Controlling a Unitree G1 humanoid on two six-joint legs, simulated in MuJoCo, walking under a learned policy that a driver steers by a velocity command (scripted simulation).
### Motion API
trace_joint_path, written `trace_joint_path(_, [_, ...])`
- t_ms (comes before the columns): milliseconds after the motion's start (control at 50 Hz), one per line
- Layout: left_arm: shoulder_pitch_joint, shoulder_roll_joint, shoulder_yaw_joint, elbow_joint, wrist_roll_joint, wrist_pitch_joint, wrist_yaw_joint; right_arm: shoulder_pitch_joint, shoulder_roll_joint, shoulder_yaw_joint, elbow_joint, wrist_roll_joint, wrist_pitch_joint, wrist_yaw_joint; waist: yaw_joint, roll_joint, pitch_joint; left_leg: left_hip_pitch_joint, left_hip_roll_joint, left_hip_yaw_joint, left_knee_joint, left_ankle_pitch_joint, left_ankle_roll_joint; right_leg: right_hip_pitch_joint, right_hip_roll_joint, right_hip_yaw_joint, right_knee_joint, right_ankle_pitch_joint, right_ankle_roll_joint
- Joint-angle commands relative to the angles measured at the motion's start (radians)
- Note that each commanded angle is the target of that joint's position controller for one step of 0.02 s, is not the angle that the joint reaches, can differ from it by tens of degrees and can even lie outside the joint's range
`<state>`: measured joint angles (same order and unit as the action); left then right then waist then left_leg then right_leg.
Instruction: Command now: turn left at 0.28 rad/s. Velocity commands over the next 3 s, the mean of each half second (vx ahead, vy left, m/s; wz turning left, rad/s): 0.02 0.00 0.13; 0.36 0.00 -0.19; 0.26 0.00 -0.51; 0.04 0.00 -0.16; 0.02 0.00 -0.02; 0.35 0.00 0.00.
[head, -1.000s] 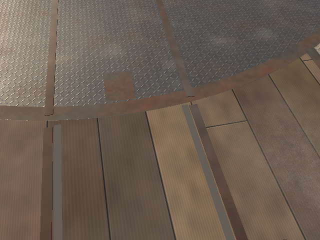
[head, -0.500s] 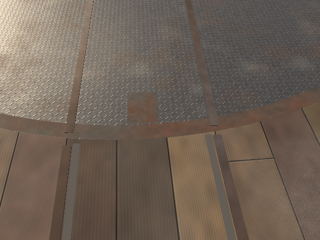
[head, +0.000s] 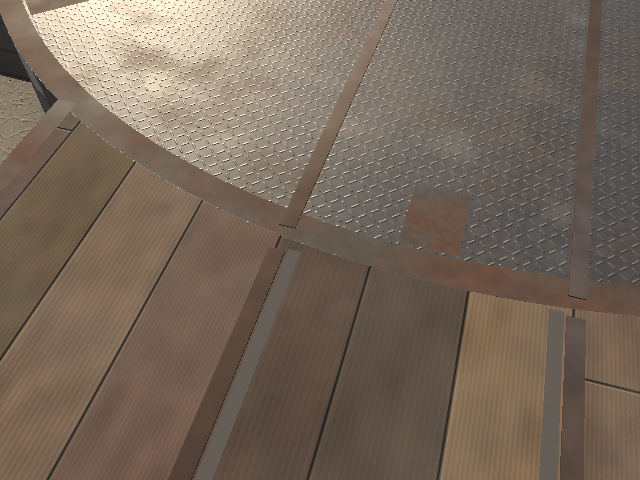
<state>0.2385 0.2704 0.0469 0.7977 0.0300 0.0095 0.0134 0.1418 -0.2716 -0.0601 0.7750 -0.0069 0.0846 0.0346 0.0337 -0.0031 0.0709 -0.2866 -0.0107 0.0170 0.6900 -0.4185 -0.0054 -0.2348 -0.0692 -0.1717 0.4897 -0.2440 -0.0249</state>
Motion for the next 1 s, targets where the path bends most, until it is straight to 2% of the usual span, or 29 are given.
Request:
trace_joint_path(20, [-0.002,0.17,0.042,-0.036,-0.014,0.006,-0.007,0.096,-0.068,-0.006,-0.032,-0.011,-0.033,-0.015,-0.06,-0.123,-0.114,0.17,-0.02,0.026,-0.354,0.225,0.038,0.03,-0.191,0.161,-0.017,0.369,-0.107])
trace_joint_path(40, [0.044,0.116,0.028,-0.034,-0.011,0.011,-0.012,0.102,-0.122,-0.013,-0.033,-0.029,-0.05,-0.023,-0.043,0.041,-0.133,0.281,0.122,-0.169,-0.465,0.246,0.056,-0.082,-0.126,0.098,0.117,0.167,-0.035])
trace_joint_path(60, [0.048,0.02,0.001,-0.078,-0.012,0.016,-0.012,0.052,-0.23,-0.027,-0.068,-0.018,-0.061,-0.026,-0.016,0.275,-0.097,0.26,0.386,-0.462,-0.469,0.556,0.164,-0.259,0.036,0.03,0.223,-0.312,0.035])
trace_joint_path(80, [-0.012,0.077,0.012,-0.063,-0.013,0.039,0.004,0.104,-0.189,-0.023,-0.037,-0.016,-0.068,-0.034,-0.081,0.182,-0.098,0.136,0.389,-0.389,-0.426,0.6,0.254,-0.155,0.009,0.159,0.338,-0.348,0.032])
trace_joint_path(100, [0.0,0.085,0.016,-0.053,-0.027,0.049,0.001,0.04,-0.126,0.0,-0.037,-0.016,-0.072,-0.037,-0.03,0.153,-0.061,0.117,0.323,-0.31,-0.429,0.578,0.249,-0.153,0.015,0.18,0.373,-0.296,0.028])
trace_joint_path(120, [0.013,0.088,0.018,-0.034,-0.027,0.048,-0.003,-0.02,-0.092,0.013,-0.041,-0.016,-0.07,-0.041,-0.007,0.153,-0.031,0.1,0.261,-0.246,-0.443,0.523,0.21,-0.155,0.016,0.188,0.364,-0.233,0.024])
trace_joint_path(160, [0.052,0.109,0.028,0.001,-0.005,0.043,-0.007,-0.034,-0.082,0.021,-0.039,-0.01,-0.076,-0.055,0.0,0.174,-0.053,0.159,0.201,-0.183,-0.419,0.645,0.184,-0.156,0.034,0.172,0.383,-0.166,0.028])
trace_joint_path(200, [0.064,0.086,0.022,0.02,-0.007,0.043,-0.008,0.003,-0.074,0.028,-0.019,-0.004,-0.083,-0.056,-0.008,0.123,-0.094,0.197,0.206,-0.165,-0.397,0.715,0.191,-0.127,0.04,0.177,0.373,-0.163,0.039])
trace_joint_path(260, [0.031,0.053,0.009,0.028,-0.015,0.047,-0.001,0.018,-0.077,0.032,0.009,-0.009,-0.086,-0.058,-0.027,0.127,-0.076,0.19,0.202,-0.177,-0.398,0.6,0.193,-0.088,0.042,0.176,0.248,-0.17,0.048])
trace_joint_path(340, [0.04,0.05,0.004,0.057,-0.023,0.042,0.016,0.022,-0.086,0.032,0.044,-0.013,-0.084,-0.061,-0.034,0.13,-0.071,0.163,0.203,-0.227,-0.385,0.497,0.197,-0.007,0.061,0.166,0.068,-0.146,0.036])
trace_joint_path(380, [0.084,0.032,-0.006,0.089,-0.018,0.028,0.022,0.001,-0.082,0.032,0.058,-0.003,-0.083,-0.063,0.003,0.087,-0.079,0.109,0.181,-0.223,-0.364,0.432,0.15,0.126,0.046,0.172,-0.146,0.076,0.023])
trace_joint_path(400, [0.091,0.057,-0.004,0.099,-0.007,0.015,0.025,0.018,-0.064,0.038,0.065,-0.001,-0.088,-0.062,-0.005,0.054,-0.096,0.058,0.161,-0.224,-0.361,0.372,0.11,0.211,-0.009,0.236,-0.17,0.164,0.015])
trace_joint_path(420, [0.105,0.09,-0.004,0.106,0.003,0.003,0.021,0.058,-0.055,0.036,0.079,-0.003,-0.088,-0.056,-0.034,0.001,-0.113,0.037,0.101,-0.185,-0.359,0.187,0.09,0.238,-0.073,0.296,-0.165,0.15,-0.002])
trace_joint_path(440, [0.072,0.119,0.011,0.126,-0.015,0.004,0.011,0.059,-0.04,0.036,0.095,0.001,-0.081,-0.053,-0.049,-0.115,-0.044,0.051,0.015,-0.109,-0.353,0.075,0.09,0.106,-0.05,0.305,-0.164,-0.097,-0.039])
trace_joint_path(460, [0.076,0.105,0.012,0.125,-0.012,0.003,0.003,0.034,-0.07,0.028,0.102,-0.011,-0.076,-0.05,-0.019,-0.117,-0.012,0.051,-0.014,-0.076,-0.268,-0.009,0.093,0.05,-0.053,0.343,-0.215,-0.325,-0.065])
trace_joint_path(500, [0.107,0.131,0.022,0.138,-0.008,0.006,0.001,0.002,-0.059,0.023,0.088,-0.02,-0.075,-0.035,-0.002,-0.193,0.066,-0.053,-0.056,-0.004,-0.117,-0.056,0.091,0.009,-0.135,0.477,-0.337,-0.574,-0.125])
trace_joint_path(520, [0.109,0.133,0.026,0.144,-0.01,0.004,0.003,-0.002,-0.046,0.024,0.082,-0.029,-0.081,-0.027,-0.006,-0.205,0.099,-0.07,-0.039,0.018,-0.056,-0.022,0.092,-0.017,-0.187,0.532,-0.37,-0.597,-0.156])
trace_joint_path(560, [0.071,0.126,0.029,0.134,-0.012,-0.006,0.0,0.033,-0.029,0.024,0.09,-0.027,-0.102,-0.019,-0.034,-0.161,0.091,-0.054,-0.006,0.016,-0.041,0.005,0.101,-0.029,-0.206,0.535,-0.377,-0.523,-0.17])
trace_joint_path(620, [-0.011,0.117,0.035,0.112,-0.02,-0.018,-0.009,0.195,-0.019,0.018,0.161,-0.016,-0.128,-0.02,-0.11,-0.109,0.063,0.238,-0.048,0.053,-0.259,0.061,0.12,-0.168,-0.098,0.38,-0.25,-0.425,-0.13])
trace_joint_path(640, [-0.04,0.087,0.03,0.097,-0.016,-0.026,-0.01,0.286,-0.056,0.007,0.193,-0.019,-0.136,-0.03,-0.143,-0.029,0.056,0.358,0.014,-0.056,-0.34,0.008,0.131,-0.269,-0.043,0.311,-0.108,-0.377,-0.103])
trace_joint_path(660, [-0.069,0.003,0.007,0.06,-0.029,-0.035,-0.019,0.385,-0.146,-0.016,0.211,-0.023,-0.146,-0.041,-0.169,0.205,0.027,0.467,0.232,-0.442,-0.528,-0.299,0.196,-0.452,0.095,0.169,0.194,-0.305,-0.053])
trace_joint_path(680, [-0.12,0.04,0.014,0.03,-0.009,-0.041,-0.02,0.435,-0.18,-0.027,0.229,-0.026,-0.146,-0.038,-0.185,0.211,0.077,0.415,0.391,-0.651,-0.629,-0.38,0.259,-0.548,0.111,0.183,0.396,-0.303,-0.066])
trace_joint_path(700, [-0.109,0.066,0.023,0.038,-0.009,-0.047,-0.024,0.354,-0.136,-0.015,0.21,-0.032,-0.148,-0.041,-0.12,0.091,0.116,0.337,0.385,-0.594,-0.618,-0.34,0.26,-0.546,0.064,0.266,0.494,-0.215,-0.087])
trace_joint_path(720, [-0.059,0.053,0.022,0.063,-0.018,-0.053,-0.036,0.278,-0.107,-0.007,0.184,-0.027,-0.155,-0.043,-0.072,0.066,0.104,0.306,0.339,-0.494,-0.625,-0.264,0.228,-0.513,0.042,0.283,0.511,-0.135,-0.093])
trace_joint_path(740, [-0.033,0.048,0.022,0.077,-0.016,-0.057,-0.044,0.239,-0.094,-0.003,0.172,-0.023,-0.165,-0.047,-0.048,0.065,0.08,0.309,0.304,-0.399,-0.636,-0.158,0.198,-0.489,0.026,0.278,0.515,-0.075,-0.087])
trace_joint_path(800, [-0.041,0.029,0.02,0.086,-0.001,-0.047,-0.058,0.277,-0.054,0.013,0.191,-0.02,-0.187,-0.053,-0.048,0.061,0.03,0.342,0.244,-0.174,-0.612,0.199,0.161,-0.486,0.026,0.233,0.552,0.041,-0.053])
trace_joint_path(900, [-0.218,-0.007,0.0,0.007,0.002,-0.038,-0.069,0.34,-0.039,0.025,0.22,-0.019,-0.191,-0.053,-0.077,0.075,0.067,0.317,0.218,0.012,-0.589,0.483,0.154,-0.534,0.022,0.155,0.419,0.148,-0.016])
trace_joint_path(960, [-0.315,-0.021,-0.015,-0.045,0.003,-0.037,-0.081,0.353,-0.056,0.025,0.23,-0.016,-0.192,-0.057,-0.093,0.086,0.084,0.292,0.223,0.083,-0.579,0.584,0.149,-0.443,0.03,0.076,0.243,0.188,-0.032])
trace_joint_path(1000, [-0.322,-0.012,-0.015,-0.06,0.004,-0.036,-0.082,0.359,-0.073,0.023,0.24,-0.015,-0.191,-0.06,-0.083,0.088,0.079,0.329,0.238,0.12,-0.534,0.732,0.138,-0.378,0.051,0.037,0.165,0.166,-0.068])
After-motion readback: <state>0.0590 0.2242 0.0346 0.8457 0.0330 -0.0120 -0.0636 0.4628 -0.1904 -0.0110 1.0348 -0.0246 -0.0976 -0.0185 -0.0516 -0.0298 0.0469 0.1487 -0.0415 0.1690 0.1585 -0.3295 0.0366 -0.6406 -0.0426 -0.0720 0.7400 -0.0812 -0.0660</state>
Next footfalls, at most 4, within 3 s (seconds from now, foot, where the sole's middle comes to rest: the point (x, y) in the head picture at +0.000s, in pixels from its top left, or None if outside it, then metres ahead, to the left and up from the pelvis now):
0.04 left None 0.03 0.11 -0.78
0.40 right None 0.00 -0.10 -0.78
1.10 right None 0.35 -0.09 -0.78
1.74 left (330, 459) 0.51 0.03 -0.78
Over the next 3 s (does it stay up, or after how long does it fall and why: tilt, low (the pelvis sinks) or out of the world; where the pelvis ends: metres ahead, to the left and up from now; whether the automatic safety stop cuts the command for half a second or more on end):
stays up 0.57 -0.07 0.01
